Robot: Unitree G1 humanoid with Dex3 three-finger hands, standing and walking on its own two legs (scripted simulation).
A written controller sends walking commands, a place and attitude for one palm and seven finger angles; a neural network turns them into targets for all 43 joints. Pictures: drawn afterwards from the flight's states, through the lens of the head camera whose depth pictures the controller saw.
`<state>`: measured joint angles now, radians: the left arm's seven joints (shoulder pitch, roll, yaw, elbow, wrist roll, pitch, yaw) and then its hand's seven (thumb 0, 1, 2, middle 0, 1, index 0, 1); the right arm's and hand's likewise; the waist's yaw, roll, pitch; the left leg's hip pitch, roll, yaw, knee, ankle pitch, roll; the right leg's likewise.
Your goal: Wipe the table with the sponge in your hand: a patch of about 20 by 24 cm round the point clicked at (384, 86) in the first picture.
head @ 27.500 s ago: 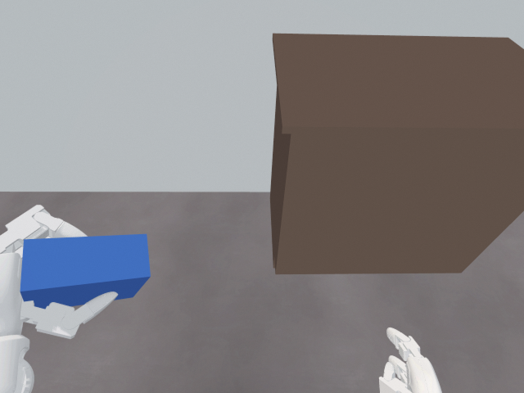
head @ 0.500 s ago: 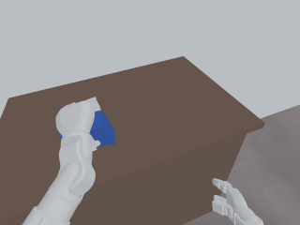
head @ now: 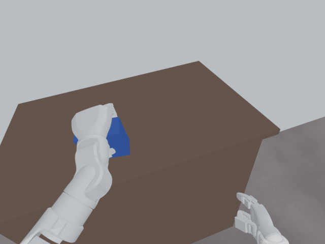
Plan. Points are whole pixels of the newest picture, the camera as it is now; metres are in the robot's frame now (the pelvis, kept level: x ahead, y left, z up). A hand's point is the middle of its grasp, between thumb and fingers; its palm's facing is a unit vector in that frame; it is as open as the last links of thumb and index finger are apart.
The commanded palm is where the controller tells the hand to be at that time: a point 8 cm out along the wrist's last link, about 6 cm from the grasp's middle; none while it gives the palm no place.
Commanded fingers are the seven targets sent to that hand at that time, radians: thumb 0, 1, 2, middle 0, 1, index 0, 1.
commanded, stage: slide across to the third lane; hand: left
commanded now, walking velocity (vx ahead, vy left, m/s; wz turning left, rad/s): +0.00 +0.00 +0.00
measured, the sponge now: (106, 144) +0.33 +0.20 +0.10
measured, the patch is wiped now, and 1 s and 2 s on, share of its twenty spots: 0.95 0.95 0.95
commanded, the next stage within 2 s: wipe forward along the third lane in 0.32 s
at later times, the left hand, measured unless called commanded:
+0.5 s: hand (123, 129) +0.35 +0.15 +0.15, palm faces +0.10 -0.10 -0.99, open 9.3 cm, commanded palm +0.32 +0.14 +0.20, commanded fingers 0.00 0.10 1.30 -1.20 -1.60 -1.20 -1.60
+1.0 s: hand (127, 118) +0.39 +0.15 +0.15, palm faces +0.01 -0.08 -1.00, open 9.4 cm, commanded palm +0.37 +0.16 +0.18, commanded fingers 0.00 0.10 1.30 -1.20 -1.60 -1.20 -1.60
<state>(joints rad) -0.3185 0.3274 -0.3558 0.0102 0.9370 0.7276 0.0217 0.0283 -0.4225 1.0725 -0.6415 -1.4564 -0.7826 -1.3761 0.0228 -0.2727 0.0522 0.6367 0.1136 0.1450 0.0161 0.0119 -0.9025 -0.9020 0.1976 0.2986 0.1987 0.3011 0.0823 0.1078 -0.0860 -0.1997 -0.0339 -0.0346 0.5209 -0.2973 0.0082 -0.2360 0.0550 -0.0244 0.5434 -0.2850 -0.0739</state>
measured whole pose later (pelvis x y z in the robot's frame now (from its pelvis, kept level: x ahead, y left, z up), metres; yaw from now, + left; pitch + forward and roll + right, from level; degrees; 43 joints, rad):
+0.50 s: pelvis -0.01 -0.02 +0.00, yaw +0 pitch -2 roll +2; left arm -0.52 0.28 -0.42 0.25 0.91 0.72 -0.02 0.00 -0.46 1.08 -0.71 -1.40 -0.84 -1.32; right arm 0.00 -0.26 0.06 0.69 0.11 0.11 0.01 0.01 -0.90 -0.90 0.20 0.30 0.20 0.30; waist 0.07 0.09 -0.08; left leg -0.20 -0.02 -0.05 0.49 -0.27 -0.02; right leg -0.24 0.07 -0.04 0.53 -0.26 -0.10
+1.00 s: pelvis -0.02 -0.02 +0.00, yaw -1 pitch +1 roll +2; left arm -0.74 0.25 -0.30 0.66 0.93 0.60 -0.03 -0.01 -0.50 1.09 -0.77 -1.35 -0.86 -1.32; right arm 0.10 -0.27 0.05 0.73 0.09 0.12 -0.05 0.01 -0.90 -0.90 0.20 0.30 0.20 0.30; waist 0.02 0.08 -0.12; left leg -0.27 -0.01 -0.03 0.48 -0.24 -0.01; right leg -0.31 0.08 -0.02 0.51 -0.23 -0.10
